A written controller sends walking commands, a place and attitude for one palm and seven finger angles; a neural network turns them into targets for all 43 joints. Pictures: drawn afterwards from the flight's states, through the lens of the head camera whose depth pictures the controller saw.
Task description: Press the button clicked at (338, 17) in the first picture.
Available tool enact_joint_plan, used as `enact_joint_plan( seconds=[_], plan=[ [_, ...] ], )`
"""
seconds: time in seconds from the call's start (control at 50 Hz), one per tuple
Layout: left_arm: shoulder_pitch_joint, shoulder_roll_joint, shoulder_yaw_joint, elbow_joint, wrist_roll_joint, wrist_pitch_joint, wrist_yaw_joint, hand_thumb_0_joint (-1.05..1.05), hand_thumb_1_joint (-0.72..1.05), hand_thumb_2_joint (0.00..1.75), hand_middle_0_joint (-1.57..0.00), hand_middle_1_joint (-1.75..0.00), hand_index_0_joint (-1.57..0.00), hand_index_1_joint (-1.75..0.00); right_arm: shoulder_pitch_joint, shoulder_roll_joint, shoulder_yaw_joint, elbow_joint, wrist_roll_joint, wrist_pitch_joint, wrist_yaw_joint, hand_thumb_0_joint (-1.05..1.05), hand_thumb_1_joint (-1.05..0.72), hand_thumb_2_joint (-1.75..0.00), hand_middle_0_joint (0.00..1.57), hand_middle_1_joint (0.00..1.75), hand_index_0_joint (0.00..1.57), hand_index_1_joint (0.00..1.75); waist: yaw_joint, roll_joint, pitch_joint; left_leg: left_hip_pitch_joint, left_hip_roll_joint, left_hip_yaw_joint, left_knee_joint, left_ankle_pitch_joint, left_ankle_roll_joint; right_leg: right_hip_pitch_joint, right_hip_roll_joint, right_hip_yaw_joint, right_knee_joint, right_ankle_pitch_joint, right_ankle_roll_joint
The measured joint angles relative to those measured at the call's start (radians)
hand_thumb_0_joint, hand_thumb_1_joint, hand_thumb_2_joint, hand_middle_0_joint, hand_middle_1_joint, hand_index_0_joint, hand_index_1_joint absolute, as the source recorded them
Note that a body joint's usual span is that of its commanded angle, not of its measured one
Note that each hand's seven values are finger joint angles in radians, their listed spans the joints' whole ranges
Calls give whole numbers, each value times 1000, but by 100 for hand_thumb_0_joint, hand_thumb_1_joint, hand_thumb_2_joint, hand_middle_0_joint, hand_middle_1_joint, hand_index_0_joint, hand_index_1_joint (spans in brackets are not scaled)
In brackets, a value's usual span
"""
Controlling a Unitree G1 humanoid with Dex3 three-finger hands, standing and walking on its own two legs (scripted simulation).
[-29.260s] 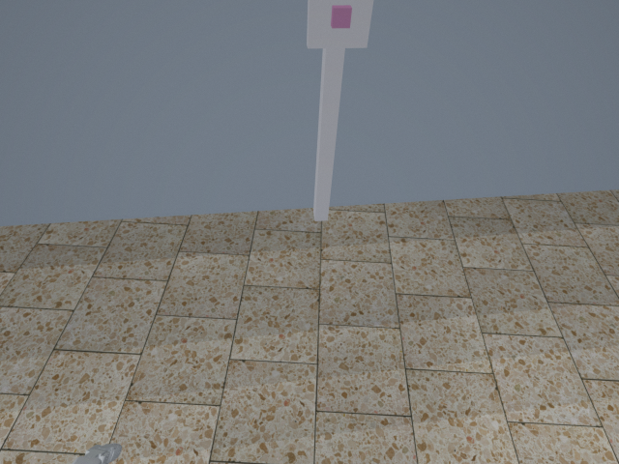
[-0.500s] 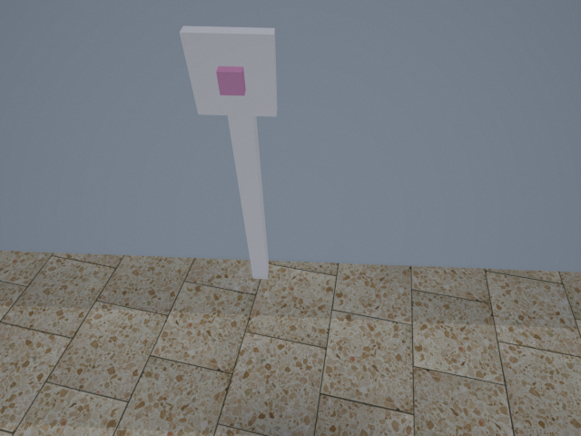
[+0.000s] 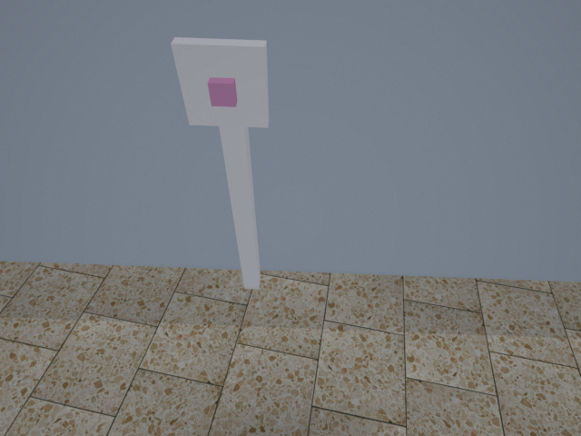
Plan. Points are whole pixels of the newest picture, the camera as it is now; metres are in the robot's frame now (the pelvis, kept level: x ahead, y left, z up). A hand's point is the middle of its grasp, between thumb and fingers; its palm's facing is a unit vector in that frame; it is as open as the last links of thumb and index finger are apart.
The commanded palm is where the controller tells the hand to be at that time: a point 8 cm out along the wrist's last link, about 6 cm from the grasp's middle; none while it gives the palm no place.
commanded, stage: stand and wait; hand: left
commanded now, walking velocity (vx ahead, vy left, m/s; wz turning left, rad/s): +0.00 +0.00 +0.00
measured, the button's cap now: (223, 91) +0.73 +0.18 +0.10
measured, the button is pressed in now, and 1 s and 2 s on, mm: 0 0 0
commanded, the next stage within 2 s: none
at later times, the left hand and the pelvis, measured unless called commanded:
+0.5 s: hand out of the picture +0.00 +0.17 -0.17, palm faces +0.04 -0.98 -0.19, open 7.3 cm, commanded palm none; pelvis +0.01 +0.00 +0.00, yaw +0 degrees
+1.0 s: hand out of the picture +0.02 +0.17 -0.17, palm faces +0.03 -0.98 -0.21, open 7.3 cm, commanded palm none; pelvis +0.01 -0.01 +0.00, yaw -1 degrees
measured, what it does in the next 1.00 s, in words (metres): stands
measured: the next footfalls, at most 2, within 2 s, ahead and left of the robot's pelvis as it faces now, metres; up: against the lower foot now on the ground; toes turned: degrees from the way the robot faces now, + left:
none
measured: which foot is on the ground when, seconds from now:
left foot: down 0.00-1.00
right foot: down 0.00-1.00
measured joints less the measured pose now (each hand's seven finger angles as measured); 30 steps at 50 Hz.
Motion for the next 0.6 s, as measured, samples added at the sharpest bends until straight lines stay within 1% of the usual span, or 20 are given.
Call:
enact_joint_plan(
  seconds=[0.24, 0.6],
  plan=[
    [-1, 16, 2, 12, -1, 3, -2, 0, 91, 90, -20, -30, -20, -30, -22, -23, 1, 5, 2, -2, -1, 0, -91, -90, 19, 30, 20, 30, 4, 7, 17, 20, -1, 3, -22, 2, 0, 20, -1, 3, -23, 4, 1],
    [-41, 28, 0, 7, -1, -2, -6, 0, 91, 90, -20, -30, -20, -30, -57, -42, 3, 10, 2, -4, 1, 0, -91, -90, 19, 30, 20, 30, 3, 9, 20, 41, 1, 6, -44, 6, -4, 38, 1, 6, -42, 7, -1]
  ],
)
